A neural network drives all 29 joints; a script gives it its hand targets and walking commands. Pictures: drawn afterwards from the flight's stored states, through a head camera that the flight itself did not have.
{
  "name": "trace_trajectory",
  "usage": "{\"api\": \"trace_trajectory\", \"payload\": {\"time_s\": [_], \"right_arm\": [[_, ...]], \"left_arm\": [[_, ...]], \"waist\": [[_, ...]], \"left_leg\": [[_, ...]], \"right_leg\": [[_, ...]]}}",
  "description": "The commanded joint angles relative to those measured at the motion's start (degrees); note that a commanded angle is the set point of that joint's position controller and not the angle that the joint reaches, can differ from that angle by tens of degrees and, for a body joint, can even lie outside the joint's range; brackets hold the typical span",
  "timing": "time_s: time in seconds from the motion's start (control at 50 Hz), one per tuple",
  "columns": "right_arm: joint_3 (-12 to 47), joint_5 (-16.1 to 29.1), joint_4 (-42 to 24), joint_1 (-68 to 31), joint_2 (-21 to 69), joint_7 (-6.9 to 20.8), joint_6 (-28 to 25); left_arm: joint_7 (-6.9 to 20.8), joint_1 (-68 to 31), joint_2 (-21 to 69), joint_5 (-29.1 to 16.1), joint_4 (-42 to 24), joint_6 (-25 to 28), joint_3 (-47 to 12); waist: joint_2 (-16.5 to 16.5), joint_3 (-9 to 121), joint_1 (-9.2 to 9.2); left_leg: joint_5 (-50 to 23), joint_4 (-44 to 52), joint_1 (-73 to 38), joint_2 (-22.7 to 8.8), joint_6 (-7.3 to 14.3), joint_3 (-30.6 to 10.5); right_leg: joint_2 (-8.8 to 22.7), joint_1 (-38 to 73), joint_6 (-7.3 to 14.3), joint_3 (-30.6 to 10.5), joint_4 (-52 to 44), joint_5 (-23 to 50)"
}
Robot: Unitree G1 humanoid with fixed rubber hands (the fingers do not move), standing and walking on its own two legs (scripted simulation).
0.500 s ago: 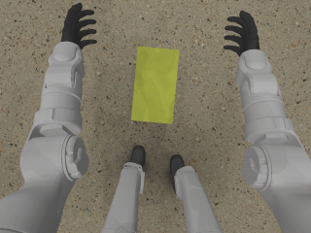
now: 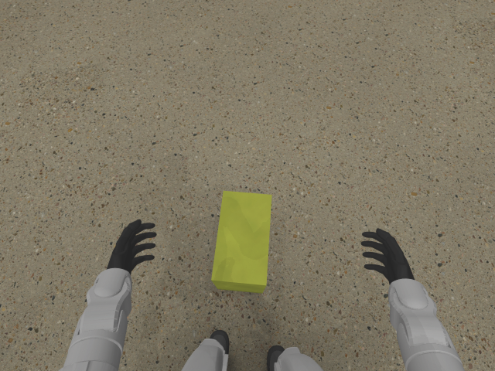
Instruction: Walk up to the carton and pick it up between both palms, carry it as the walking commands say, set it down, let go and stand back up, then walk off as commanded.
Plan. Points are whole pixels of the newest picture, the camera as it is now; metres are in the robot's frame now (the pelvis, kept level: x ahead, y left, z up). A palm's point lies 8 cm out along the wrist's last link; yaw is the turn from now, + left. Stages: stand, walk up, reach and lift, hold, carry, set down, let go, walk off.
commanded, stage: let go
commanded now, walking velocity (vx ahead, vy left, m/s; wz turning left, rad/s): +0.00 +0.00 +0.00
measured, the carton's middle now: (243, 244) +0.47 +0.04 -0.63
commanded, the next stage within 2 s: stand in 0.66 s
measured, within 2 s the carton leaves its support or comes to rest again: neither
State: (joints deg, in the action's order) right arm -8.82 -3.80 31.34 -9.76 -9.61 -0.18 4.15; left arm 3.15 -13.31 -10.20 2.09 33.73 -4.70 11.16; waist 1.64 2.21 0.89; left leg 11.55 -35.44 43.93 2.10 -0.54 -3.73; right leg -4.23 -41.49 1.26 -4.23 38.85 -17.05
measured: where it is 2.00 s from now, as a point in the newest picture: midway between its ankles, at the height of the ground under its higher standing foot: outside the picture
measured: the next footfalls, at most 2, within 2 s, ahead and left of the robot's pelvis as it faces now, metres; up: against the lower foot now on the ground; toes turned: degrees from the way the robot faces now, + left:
none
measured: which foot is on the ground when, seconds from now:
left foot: down 0.00-1.00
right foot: down 0.00-1.00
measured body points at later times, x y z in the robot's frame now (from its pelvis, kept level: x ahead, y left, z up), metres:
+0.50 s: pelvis +0.00 +0.02 +0.02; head +0.04 +0.04 +0.47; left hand +0.18 +0.27 -0.06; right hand +0.18 -0.21 -0.05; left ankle +0.04 +0.13 -0.71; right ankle +0.00 -0.10 -0.71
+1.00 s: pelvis +0.05 +0.02 +0.02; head +0.07 +0.03 +0.47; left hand +0.20 +0.31 -0.08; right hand +0.20 -0.25 -0.07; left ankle +0.04 +0.13 -0.71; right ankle +0.00 -0.10 -0.71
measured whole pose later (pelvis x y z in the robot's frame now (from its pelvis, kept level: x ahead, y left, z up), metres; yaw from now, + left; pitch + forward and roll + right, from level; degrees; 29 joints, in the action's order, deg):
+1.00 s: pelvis +0.05 +0.02 +0.02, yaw +1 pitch +4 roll +1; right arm -5.3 -3.7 35.9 12.6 -14.8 0.3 1.3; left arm 0.1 10.3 -15.6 1.4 36.2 -2.7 7.7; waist 2.9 2.3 0.9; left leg 15.3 -30.1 18.4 4.6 1.5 -3.6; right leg -1.1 -14.8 0.3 -4.3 31.8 -20.8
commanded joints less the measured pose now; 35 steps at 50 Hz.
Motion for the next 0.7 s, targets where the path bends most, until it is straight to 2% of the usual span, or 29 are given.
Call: {"api": "trace_trajectory", "payload": {"time_s": [0.0,0.02,0.04,0.06,0.1,0.14,0.16,0.18,0.2,0.22,0.26,0.28,0.3,0.32,0.36,0.38,0.42,0.44,0.46,0.48,0.5,0.54,0.56,0.58,0.6,0.62,0.64,0.66,0.68], "right_arm": [[5.68,4.61,-10.8,6.04,-4.72,1.46,-2.32],[5.72,4.35,-12.15,9.81,-5.96,1.74,-2.06],[5.78,4.8,-12.34,4.21,-5.86,1.76,-2.8],[5.9,4.46,-14.63,9.96,-6.48,1.44,-2.73],[6.29,4.23,-16.59,12.78,-6.42,1.78,-3.31],[7.34,5.07,-15.89,15.66,-6.49,2.08,-3.27],[7.66,5.24,-19.04,15.34,-7.28,2.17,-3.89],[7.64,4.6,-19.03,18.51,-7.03,2.07,-4.09],[7.66,4.31,-18.0,21.31,-6.89,2.29,-3.11],[7.18,4.59,-18.42,19.94,-6.58,2.28,-3.72],[6.83,4.53,-17.44,19.42,-6.73,2.65,-3.29],[7.01,4.93,-18.6,19.51,-6.99,2.76,-3.36],[5.94,4.03,-18.24,18.87,-7.57,2.69,-3.21],[5.95,4.01,-17.75,21.16,-7.29,3.01,-2.26],[5.67,3.71,-20.1,20.36,-7.05,3.72,-2.12],[5.88,3.71,-18.42,21.11,-6.38,4.08,-1.58],[4.8,3.29,-17.3,22.38,-6.82,4.29,-0.93],[5.22,3.53,-16.95,23.16,-6.61,4.43,-1.05],[5.33,3.28,-16.33,21.81,-6.5,4.55,-0.6],[4.56,3.03,-17.3,21.8,-6.11,4.79,-0.52],[4.73,2.92,-17.73,20.99,-7.16,4.95,-0.31],[4.58,3.36,-18.41,19.89,-7.34,4.62,-0.17],[4.89,3.14,-17.21,21.28,-6.56,4.9,0.14],[3.91,2.32,-16.49,21.98,-8.16,4.2,0.32],[3.87,1.83,-15.75,20.43,-7.71,3.89,0.9],[4.11,2.25,-17.11,21.83,-8.41,4.03,1.14],[2.35,2.27,-4.47,19.26,-14.1,1.97,-0.6],[3.19,2.57,-2.97,20.18,-13.26,1.81,-1.58],[2.52,1.32,-2.72,19.78,-13.32,1.5,-2.32]], "left_arm": [[1.0,6.4,-5.34,-2.82,-10.2,3.05,-6.46],[1.08,13.17,-5.02,-1.95,-11.24,2.86,-6.53],[1.27,6.91,-5.77,-3.55,-10.83,3.06,-6.97],[1.42,13.9,-5.63,-3.06,-11.76,2.88,-6.94],[1.93,15.75,-6.29,-2.32,-15.48,3.39,-6.08],[2.01,18.41,-6.62,-2.24,-15.2,3.0,-6.37],[2.36,22.2,-6.73,-2.19,-15.31,2.99,-6.4],[2.38,22.2,-7.1,-1.44,-18.52,3.24,-6.76],[2.44,25.1,-6.49,-2.6,-17.72,2.46,-7.33],[2.63,22.56,-7.37,-2.19,-19.92,2.91,-7.34],[2.31,21.43,-8.37,-1.35,-21.88,2.58,-6.92],[2.31,22.79,-8.69,-1.62,-20.62,1.8,-6.77],[2.53,23.06,-8.07,-1.99,-19.02,1.19,-7.18],[2.42,24.78,-8.15,-1.53,-19.21,0.55,-6.85],[2.37,23.96,-9.82,-0.54,-22.75,0.65,-6.83],[2.12,25.78,-8.51,-1.03,-20.22,0.09,-6.82],[2.15,25.64,-7.7,-1.2,-20.28,-0.39,-7.9],[1.88,27.44,-7.79,-1.14,-18.82,-1.08,-7.62],[1.88,24.88,-8.38,-0.34,-20.53,-0.93,-7.94],[1.73,23.95,-7.93,-1.21,-22.94,-0.44,-8.21],[1.68,24.85,-6.98,-0.51,-21.73,-0.65,-7.52],[1.46,23.71,-7.87,-0.99,-20.15,-0.25,-7.9],[1.2,25.21,-8.34,-0.24,-19.64,-0.23,-8.01],[1.02,24.95,-7.25,-0.76,-18.88,-0.12,-7.53],[0.85,24.1,-7.91,-0.68,-18.99,-0.07,-7.83],[0.54,26.24,-7.51,-0.68,-18.03,-0.11,-7.06],[-2.25,23.64,-14.62,0.32,-9.1,0.26,-4.21],[-3.09,24.12,-16.38,0.63,-7.75,0.75,-3.56],[-3.41,24.04,-13.16,0.67,-7.25,1.14,-5.04]], "waist": [[-1.09,19.03,-1.76],[-2.65,18.9,-1.19],[0.42,10.95,-1.77],[3.91,9.27,-2.43],[3.45,8.12,-1.38],[2.28,5.09,-0.6],[5.64,4.14,-0.22],[3.35,4.49,-1.08],[4.98,2.65,-1.15],[3.7,2.0,-2.13],[3.06,-1.83,-0.98],[2.83,-3.15,-1.13],[4.44,-3.45,-2.47],[2.22,-1.14,-2.33],[1.41,-0.5,-1.21],[1.95,1.23,-0.43],[-0.87,-0.55,-2.19],[2.08,-1.3,-1.54],[-2.2,-2.12,-2.04],[-2.78,0.53,-3.22],[-5.54,2.98,-2.95],[-5.58,2.41,-3.29],[-6.65,3.4,-2.57],[-3.23,3.56,-3.89],[-4.62,0.78,-2.45],[-4.19,3.83,-2.25],[-0.87,7.09,-0.55],[3.33,8.85,0.33],[1.18,6.27,-0.28]], "left_leg": [[-8.16,5.67,-31.97,0.79,1.72,3.34],[-6.06,6.58,-33.83,0.97,1.4,4.09],[-0.54,7.01,-31.72,0.73,1.74,3.49],[-0.46,6.42,-37.5,1.7,1.43,4.13],[-2.39,6.59,-41.08,2.31,0.66,4.36],[-2.33,7.06,-43.63,2.28,0.21,4.57],[-3.71,6.89,-44.71,2.86,-0.23,5.16],[-5.53,6.63,-47.73,2.94,-0.76,5.37],[-2.88,8.06,-49.32,2.47,-0.56,5.37],[-3.35,6.86,-48.9,2.67,-1.18,5.14],[-2.04,7.2,-50.24,2.55,-1.55,5.4],[-1.84,7.48,-50.64,2.5,-1.55,5.41],[-1.64,6.5,-51.07,2.73,-1.72,5.34],[-0.53,8.06,-51.92,2.2,-1.87,5.35],[-0.96,6.96,-53.97,2.21,-1.56,4.69],[-1.91,8.31,-52.7,1.58,-1.23,4.35],[0.29,9.04,-52.68,1.08,-1.54,4.45],[-1.82,8.47,-53.18,1.22,-1.66,3.99],[0.61,7.85,-51.75,0.93,-1.41,4.08],[0.24,8.74,-53.71,0.01,-1.21,3.24],[-0.33,10.11,-50.74,-0.51,-0.86,3.82],[-0.22,10.21,-47.18,-0.91,0.13,3.25],[-1.24,10.5,-47.24,-1.48,0.5,2.67],[-3.69,9.16,-48.28,-0.81,-0.41,3.54],[-2.12,9.2,-46.03,-0.92,-0.22,3.71],[-3.54,9.94,-46.13,-1.35,-0.03,3.86],[-2.0,7.06,-35.0,-4.12,-0.15,-1.56],[-2.08,7.67,-31.72,-4.52,-0.06,-3.17],[2.54,6.65,-32.57,-3.01,0.17,-1.89]], "right_leg": [[2.93,21.16,-3.85,3.04,-11.35,12.45],[3.28,25.5,-3.2,2.65,-12.61,10.4],[3.84,18.41,-3.1,2.62,-14.26,3.05],[5.49,18.76,-2.34,1.91,-17.42,-0.63],[6.34,18.98,-2.03,1.39,-19.9,-1.74],[7.11,18.83,-1.18,0.68,-21.97,-4.03],[7.89,18.74,-0.92,0.5,-23.49,-4.92],[8.33,18.62,-0.53,0.1,-24.19,-2.88],[7.87,18.31,-0.63,0.45,-24.65,-5.94],[8.9,16.93,0.04,0.35,-25.36,-6.59],[8.85,15.64,-0.18,0.65,-25.5,-8.22],[8.6,14.8,0.43,0.48,-25.34,-7.88],[9.15,13.79,0.91,0.26,-26.15,-9.28],[7.97,16.23,0.75,1.39,-24.82,-8.45],[8.46,15.35,1.45,1.48,-24.82,-9.91],[7.65,17.71,1.0,1.85,-23.48,-6.81],[6.73,17.65,1.13,2.42,-22.16,-7.17],[7.12,15.37,1.3,2.47,-22.79,-7.27],[7.03,16.68,1.6,2.6,-21.94,-8.16],[6.06,17.52,1.51,3.71,-19.87,-6.33],[4.77,22.43,0.55,4.24,-18.55,-3.12],[3.84,25.65,0.07,4.94,-16.85,-1.63],[3.84,26.94,0.23,5.24,-16.09,-0.54],[4.17,25.6,0.63,4.48,-17.31,-0.93],[4.14,25.67,0.38,5.01,-16.81,-2.64],[2.83,28.07,0.06,6.0,-14.92,-0.49],[5.47,27.7,-1.53,-0.47,-11.91,-3.16],[4.81,31.31,-0.68,0.26,-11.01,-6.52],[5.5,27.15,-0.94,-1.78,-12.72,-7.77]]}}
